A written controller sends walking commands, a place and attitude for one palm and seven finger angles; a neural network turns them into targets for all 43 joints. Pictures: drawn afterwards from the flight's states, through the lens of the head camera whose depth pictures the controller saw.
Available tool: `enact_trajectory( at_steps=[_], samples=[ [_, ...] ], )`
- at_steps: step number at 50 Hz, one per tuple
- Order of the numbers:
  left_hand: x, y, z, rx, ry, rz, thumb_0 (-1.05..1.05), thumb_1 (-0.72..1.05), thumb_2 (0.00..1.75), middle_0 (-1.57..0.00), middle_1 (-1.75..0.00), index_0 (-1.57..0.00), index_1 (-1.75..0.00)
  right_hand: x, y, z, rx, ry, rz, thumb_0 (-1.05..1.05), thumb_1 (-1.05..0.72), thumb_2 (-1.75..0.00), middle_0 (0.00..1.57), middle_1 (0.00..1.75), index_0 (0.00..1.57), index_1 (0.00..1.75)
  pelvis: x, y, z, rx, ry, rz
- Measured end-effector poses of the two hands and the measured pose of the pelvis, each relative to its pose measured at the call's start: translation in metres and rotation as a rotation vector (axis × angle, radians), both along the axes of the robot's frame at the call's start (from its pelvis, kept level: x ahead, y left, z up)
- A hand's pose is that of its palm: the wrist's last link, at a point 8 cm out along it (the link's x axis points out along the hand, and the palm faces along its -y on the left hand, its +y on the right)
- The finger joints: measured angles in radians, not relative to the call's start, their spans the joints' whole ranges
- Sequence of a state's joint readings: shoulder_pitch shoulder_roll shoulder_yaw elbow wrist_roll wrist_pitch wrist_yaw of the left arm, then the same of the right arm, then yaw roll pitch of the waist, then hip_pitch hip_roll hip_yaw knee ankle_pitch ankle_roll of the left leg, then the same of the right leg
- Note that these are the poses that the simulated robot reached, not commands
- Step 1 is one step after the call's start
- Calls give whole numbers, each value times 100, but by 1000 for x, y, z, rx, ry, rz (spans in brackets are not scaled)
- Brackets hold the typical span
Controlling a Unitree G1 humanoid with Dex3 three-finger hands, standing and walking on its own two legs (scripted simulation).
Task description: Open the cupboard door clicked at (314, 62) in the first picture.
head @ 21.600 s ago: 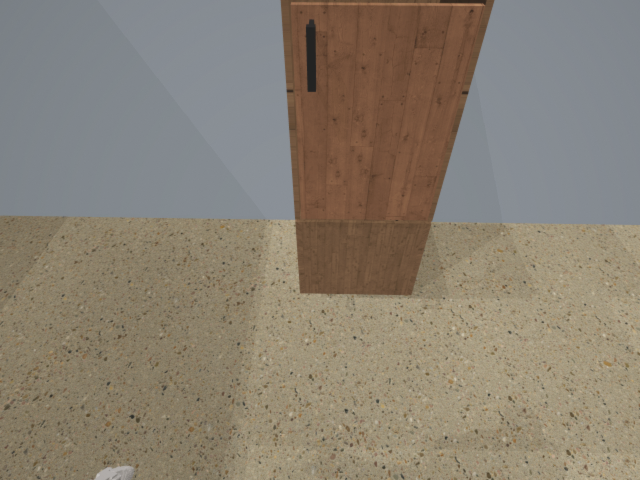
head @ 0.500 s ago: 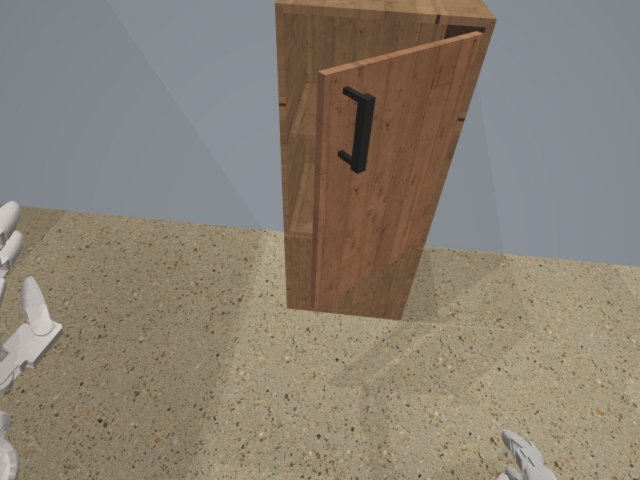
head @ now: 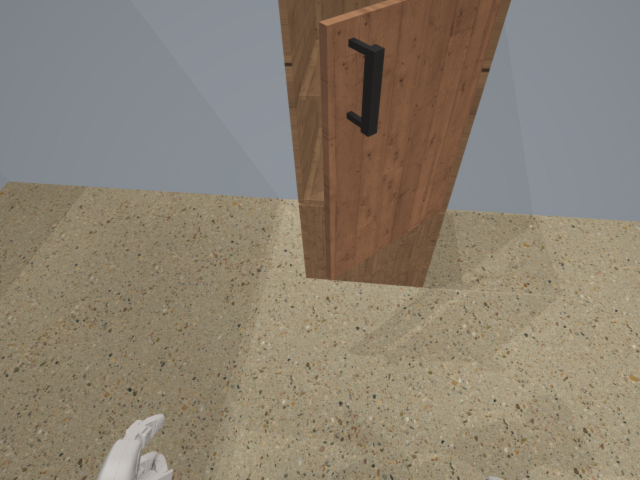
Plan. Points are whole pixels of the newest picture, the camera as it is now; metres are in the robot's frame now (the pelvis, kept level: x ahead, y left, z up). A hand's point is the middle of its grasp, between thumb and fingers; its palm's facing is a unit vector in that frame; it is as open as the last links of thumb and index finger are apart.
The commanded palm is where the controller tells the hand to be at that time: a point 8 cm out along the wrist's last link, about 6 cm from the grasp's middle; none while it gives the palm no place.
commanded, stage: let the arm hang, fingers relaxed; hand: left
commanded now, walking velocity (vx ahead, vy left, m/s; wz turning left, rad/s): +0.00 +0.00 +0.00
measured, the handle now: (362, 88) +0.61 -0.06 +0.18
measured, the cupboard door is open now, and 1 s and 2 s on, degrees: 43 43 43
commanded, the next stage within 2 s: look to check the result in 0.88 s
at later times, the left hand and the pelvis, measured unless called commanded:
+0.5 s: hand out of the picture -0.01 +0.19 -0.14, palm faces +0.07 -0.97 -0.22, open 7.3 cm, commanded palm none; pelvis -0.01 +0.01 +0.03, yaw +1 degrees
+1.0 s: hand out of the picture -0.03 +0.19 -0.14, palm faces +0.06 -0.98 -0.19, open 7.3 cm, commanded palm none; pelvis -0.01 +0.02 +0.03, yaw +0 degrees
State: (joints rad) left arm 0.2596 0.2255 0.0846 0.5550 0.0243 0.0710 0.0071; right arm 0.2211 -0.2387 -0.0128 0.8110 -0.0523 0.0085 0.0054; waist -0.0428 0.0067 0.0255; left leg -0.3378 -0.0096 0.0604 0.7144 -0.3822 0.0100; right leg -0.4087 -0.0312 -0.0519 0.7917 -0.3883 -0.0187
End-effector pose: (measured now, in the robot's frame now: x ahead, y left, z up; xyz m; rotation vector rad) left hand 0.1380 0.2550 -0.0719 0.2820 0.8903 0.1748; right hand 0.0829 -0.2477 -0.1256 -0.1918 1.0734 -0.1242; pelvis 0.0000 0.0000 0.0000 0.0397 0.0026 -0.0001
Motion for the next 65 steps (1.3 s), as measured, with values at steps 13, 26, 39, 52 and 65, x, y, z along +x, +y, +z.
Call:
enact_trajectory(
  at_steps=[13, 26, 39, 52, 65],
  samples=[
    [-131, -21, -40, -105, 407, 161, -2, 98, 90, -21, -30, -21, -30, -66, 17, 3, 25, 277, -43, 1, -91, -89, 20, 30, 20, 29, -2, -7, 22, -45, -28, 36],
    [-155, -21, -36, -125, 467, 160, 1, 92, 90, -20, -30, -20, -30, -102, 46, 1, 73, 331, -62, 1, -92, -89, 20, 30, 20, 29, -13, 8, 31, -40, -44, 16],
    [-167, -25, -42, -157, 503, 153, 1, 92, 90, -20, -30, -20, -30, -136, 63, 2, 84, 392, -99, 1, -91, -89, 20, 30, 19, 29, -18, 18, 30, -37, -41, 5],
    [-172, -21, -42, -154, 525, 164, 1, 91, 90, -20, -30, -20, -30, -130, 68, 1, 87, 389, -104, 1, -91, -89, 20, 30, 19, 29, -14, 23, 30, -36, -32, 4],
    [-154, -20, -40, -146, 500, 153, 1, 91, 90, -20, -30, -20, -30, -102, 62, 2, 77, 340, -87, 1, -91, -89, 20, 30, 19, 29, -6, 21, 30, -35, -27, 3]
  ],
)
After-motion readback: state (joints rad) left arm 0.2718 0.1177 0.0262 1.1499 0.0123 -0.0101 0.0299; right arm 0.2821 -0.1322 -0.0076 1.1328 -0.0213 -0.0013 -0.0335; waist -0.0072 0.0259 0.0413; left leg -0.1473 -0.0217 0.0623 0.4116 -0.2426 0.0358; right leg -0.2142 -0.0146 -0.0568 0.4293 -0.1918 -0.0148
